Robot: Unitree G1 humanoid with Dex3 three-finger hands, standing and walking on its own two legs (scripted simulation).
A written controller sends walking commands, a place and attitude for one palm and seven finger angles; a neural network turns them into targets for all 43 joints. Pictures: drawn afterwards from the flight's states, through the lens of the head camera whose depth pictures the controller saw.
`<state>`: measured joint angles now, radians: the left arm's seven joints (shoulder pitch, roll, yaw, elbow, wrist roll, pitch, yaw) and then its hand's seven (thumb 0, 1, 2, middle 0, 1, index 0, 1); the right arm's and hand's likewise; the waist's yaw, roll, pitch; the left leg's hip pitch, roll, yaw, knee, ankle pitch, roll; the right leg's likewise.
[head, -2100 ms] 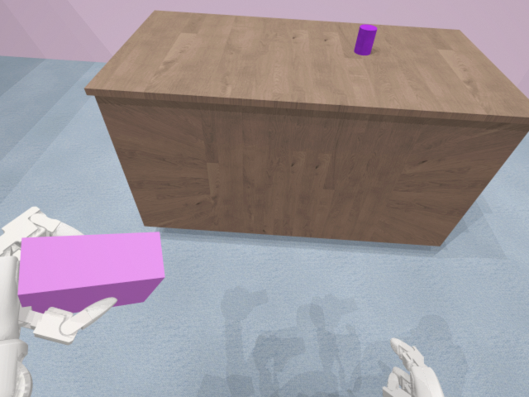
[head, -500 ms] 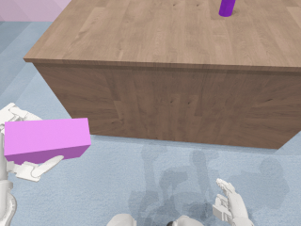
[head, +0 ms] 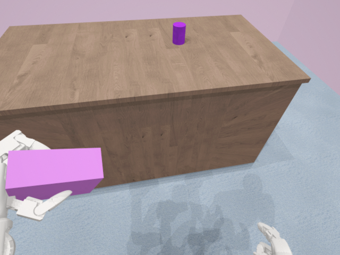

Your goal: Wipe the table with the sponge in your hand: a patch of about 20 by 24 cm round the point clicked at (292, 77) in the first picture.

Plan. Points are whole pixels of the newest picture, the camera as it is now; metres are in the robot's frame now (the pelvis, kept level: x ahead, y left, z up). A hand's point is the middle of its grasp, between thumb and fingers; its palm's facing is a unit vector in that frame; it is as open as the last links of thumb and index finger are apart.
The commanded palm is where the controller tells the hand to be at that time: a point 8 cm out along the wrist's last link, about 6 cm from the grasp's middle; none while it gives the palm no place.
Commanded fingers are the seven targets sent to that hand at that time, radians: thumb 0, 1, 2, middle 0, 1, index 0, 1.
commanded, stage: turn to face it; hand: left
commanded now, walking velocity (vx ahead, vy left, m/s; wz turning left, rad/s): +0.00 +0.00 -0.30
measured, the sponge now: (70, 174) +0.23 +0.20 +0.14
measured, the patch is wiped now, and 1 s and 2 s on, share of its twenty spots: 0.00 0.00 0.00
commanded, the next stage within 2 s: take the last steps up to it in 0.20 s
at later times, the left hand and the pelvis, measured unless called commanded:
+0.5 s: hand (83, 178) +0.22 +0.17 +0.16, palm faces +0.18 -0.89 -0.42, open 9.9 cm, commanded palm +0.15 +0.24 +0.18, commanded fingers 0.00 0.10 1.30 -1.20 -1.60 -1.20 -1.60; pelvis -0.06 -0.01 -0.01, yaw -10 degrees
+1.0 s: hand (85, 162) +0.24 +0.17 +0.17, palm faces +0.28 -0.86 -0.42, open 9.9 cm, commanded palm +0.19 +0.22 +0.18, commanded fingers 0.00 0.10 1.30 -1.20 -1.60 -1.20 -1.60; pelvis -0.01 -0.03 -0.01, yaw -9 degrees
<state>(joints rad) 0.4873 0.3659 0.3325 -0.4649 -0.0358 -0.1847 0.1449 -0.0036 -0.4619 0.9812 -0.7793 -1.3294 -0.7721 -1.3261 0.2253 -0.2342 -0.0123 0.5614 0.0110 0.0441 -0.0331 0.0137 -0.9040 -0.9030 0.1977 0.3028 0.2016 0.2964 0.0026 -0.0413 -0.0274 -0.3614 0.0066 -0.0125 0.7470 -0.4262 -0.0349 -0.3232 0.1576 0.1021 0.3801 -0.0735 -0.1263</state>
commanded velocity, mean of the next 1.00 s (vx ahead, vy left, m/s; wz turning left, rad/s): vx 0.22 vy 0.04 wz -0.07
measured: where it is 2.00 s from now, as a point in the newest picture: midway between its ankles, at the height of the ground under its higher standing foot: outside the picture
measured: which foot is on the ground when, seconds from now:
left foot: up 0.00-0.08, down 0.10-0.46, up 0.48-0.74, down 0.76-1.00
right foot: down 0.00-0.12, up 0.14-0.40, down 0.42-0.78, up 0.80-1.00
